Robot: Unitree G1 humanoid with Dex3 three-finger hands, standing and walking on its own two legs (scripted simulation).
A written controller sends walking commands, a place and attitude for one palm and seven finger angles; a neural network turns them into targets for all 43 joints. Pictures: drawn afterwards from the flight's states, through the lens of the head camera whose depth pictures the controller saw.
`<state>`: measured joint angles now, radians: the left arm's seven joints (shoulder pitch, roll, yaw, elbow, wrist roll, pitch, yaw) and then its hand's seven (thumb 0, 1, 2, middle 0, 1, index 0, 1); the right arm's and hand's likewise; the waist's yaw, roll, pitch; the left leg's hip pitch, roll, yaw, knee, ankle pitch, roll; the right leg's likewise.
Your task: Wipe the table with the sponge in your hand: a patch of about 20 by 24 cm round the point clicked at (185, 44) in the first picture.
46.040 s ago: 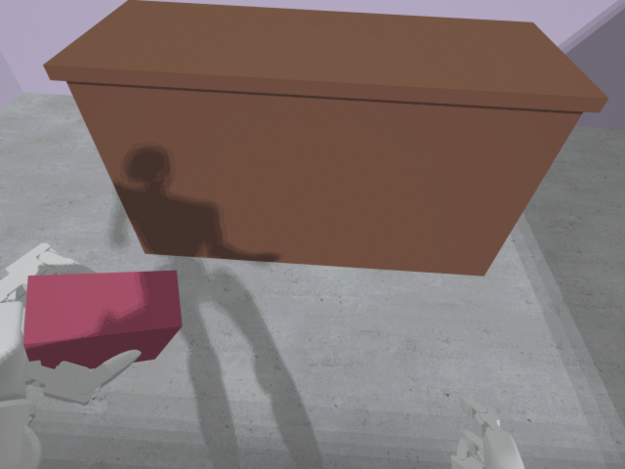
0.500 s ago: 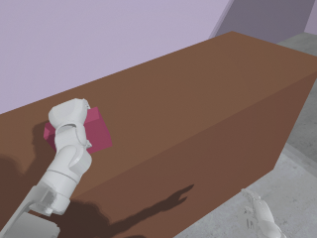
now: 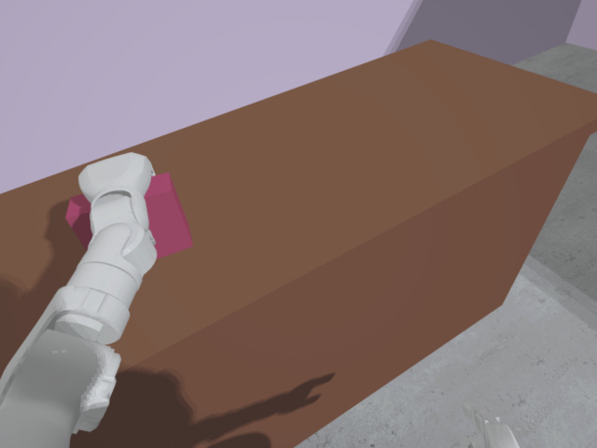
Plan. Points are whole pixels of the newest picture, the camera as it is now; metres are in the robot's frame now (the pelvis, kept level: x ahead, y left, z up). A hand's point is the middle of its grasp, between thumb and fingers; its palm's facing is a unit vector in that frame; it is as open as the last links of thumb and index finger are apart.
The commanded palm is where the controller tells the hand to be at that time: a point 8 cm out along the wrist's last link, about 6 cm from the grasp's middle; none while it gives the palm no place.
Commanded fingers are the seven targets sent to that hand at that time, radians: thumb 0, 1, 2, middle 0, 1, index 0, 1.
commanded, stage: wipe forward along the third lane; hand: left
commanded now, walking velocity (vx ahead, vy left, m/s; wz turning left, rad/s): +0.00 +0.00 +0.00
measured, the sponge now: (140, 233) +0.40 +0.26 +0.11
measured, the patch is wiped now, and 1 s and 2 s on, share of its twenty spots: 0.90 0.90 0.90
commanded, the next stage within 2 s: wipe back along the third lane in 1.14 s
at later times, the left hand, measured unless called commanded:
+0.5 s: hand (133, 197) +0.43 +0.27 +0.15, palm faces -0.06 +0.01 -1.00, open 9.8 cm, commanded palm +0.42 +0.28 +0.17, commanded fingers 0.00 0.10 1.30 -1.20 -1.60 -1.20 -1.60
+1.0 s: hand (129, 184) +0.47 +0.29 +0.15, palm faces -0.08 +0.00 -1.00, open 9.8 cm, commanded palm +0.45 +0.30 +0.18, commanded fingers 0.00 0.10 1.30 -1.20 -1.60 -1.20 -1.60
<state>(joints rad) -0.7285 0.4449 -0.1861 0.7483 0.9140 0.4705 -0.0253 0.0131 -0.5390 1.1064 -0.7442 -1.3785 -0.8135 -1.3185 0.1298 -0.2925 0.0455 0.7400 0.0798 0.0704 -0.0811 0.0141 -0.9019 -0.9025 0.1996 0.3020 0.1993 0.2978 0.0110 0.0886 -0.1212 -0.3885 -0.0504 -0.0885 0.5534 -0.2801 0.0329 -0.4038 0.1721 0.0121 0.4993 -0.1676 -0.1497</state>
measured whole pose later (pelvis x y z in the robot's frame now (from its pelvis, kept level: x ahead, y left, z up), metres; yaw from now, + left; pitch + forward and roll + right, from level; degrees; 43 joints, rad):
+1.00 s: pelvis +0.00 +0.02 +0.00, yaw -1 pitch +10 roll +2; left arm -0.97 0.56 -0.10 1.11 0.96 0.31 0.02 0.02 -0.55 1.12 -0.75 -1.37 -0.81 -1.34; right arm 0.23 -0.32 0.02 0.75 0.08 0.08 -0.07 0.01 -0.90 -0.90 0.20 0.30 0.20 0.30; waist -0.08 0.07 -0.13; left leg -0.51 -0.04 -0.06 0.55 -0.28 0.03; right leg -0.50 0.17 0.03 0.47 -0.13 -0.14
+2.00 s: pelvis +0.06 +0.13 +0.01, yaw +2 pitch +2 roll -2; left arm -0.58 0.22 -0.51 0.31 0.97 0.77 0.06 0.02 -0.47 1.08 -0.69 -1.42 -0.75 -1.39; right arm 0.02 -0.26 0.05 0.65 0.09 0.23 0.07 0.01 -0.90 -0.90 0.20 0.30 0.19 0.30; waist 0.07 0.07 -0.14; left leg -0.22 -0.14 -0.04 0.47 -0.27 0.13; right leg -0.23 0.05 0.01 0.47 -0.27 -0.03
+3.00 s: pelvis +0.04 +0.05 +0.01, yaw -2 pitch -2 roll +1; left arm -0.15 0.30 -0.37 -0.25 0.88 0.74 0.09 0.03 -0.47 1.07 -0.67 -1.43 -0.75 -1.38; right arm -0.03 -0.26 0.08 0.59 0.10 0.29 0.06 0.01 -0.90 -0.90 0.20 0.30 0.20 0.30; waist 0.07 0.09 -0.10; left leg -0.17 -0.06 -0.01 0.50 -0.29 0.04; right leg -0.19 0.13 0.02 0.49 -0.25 -0.12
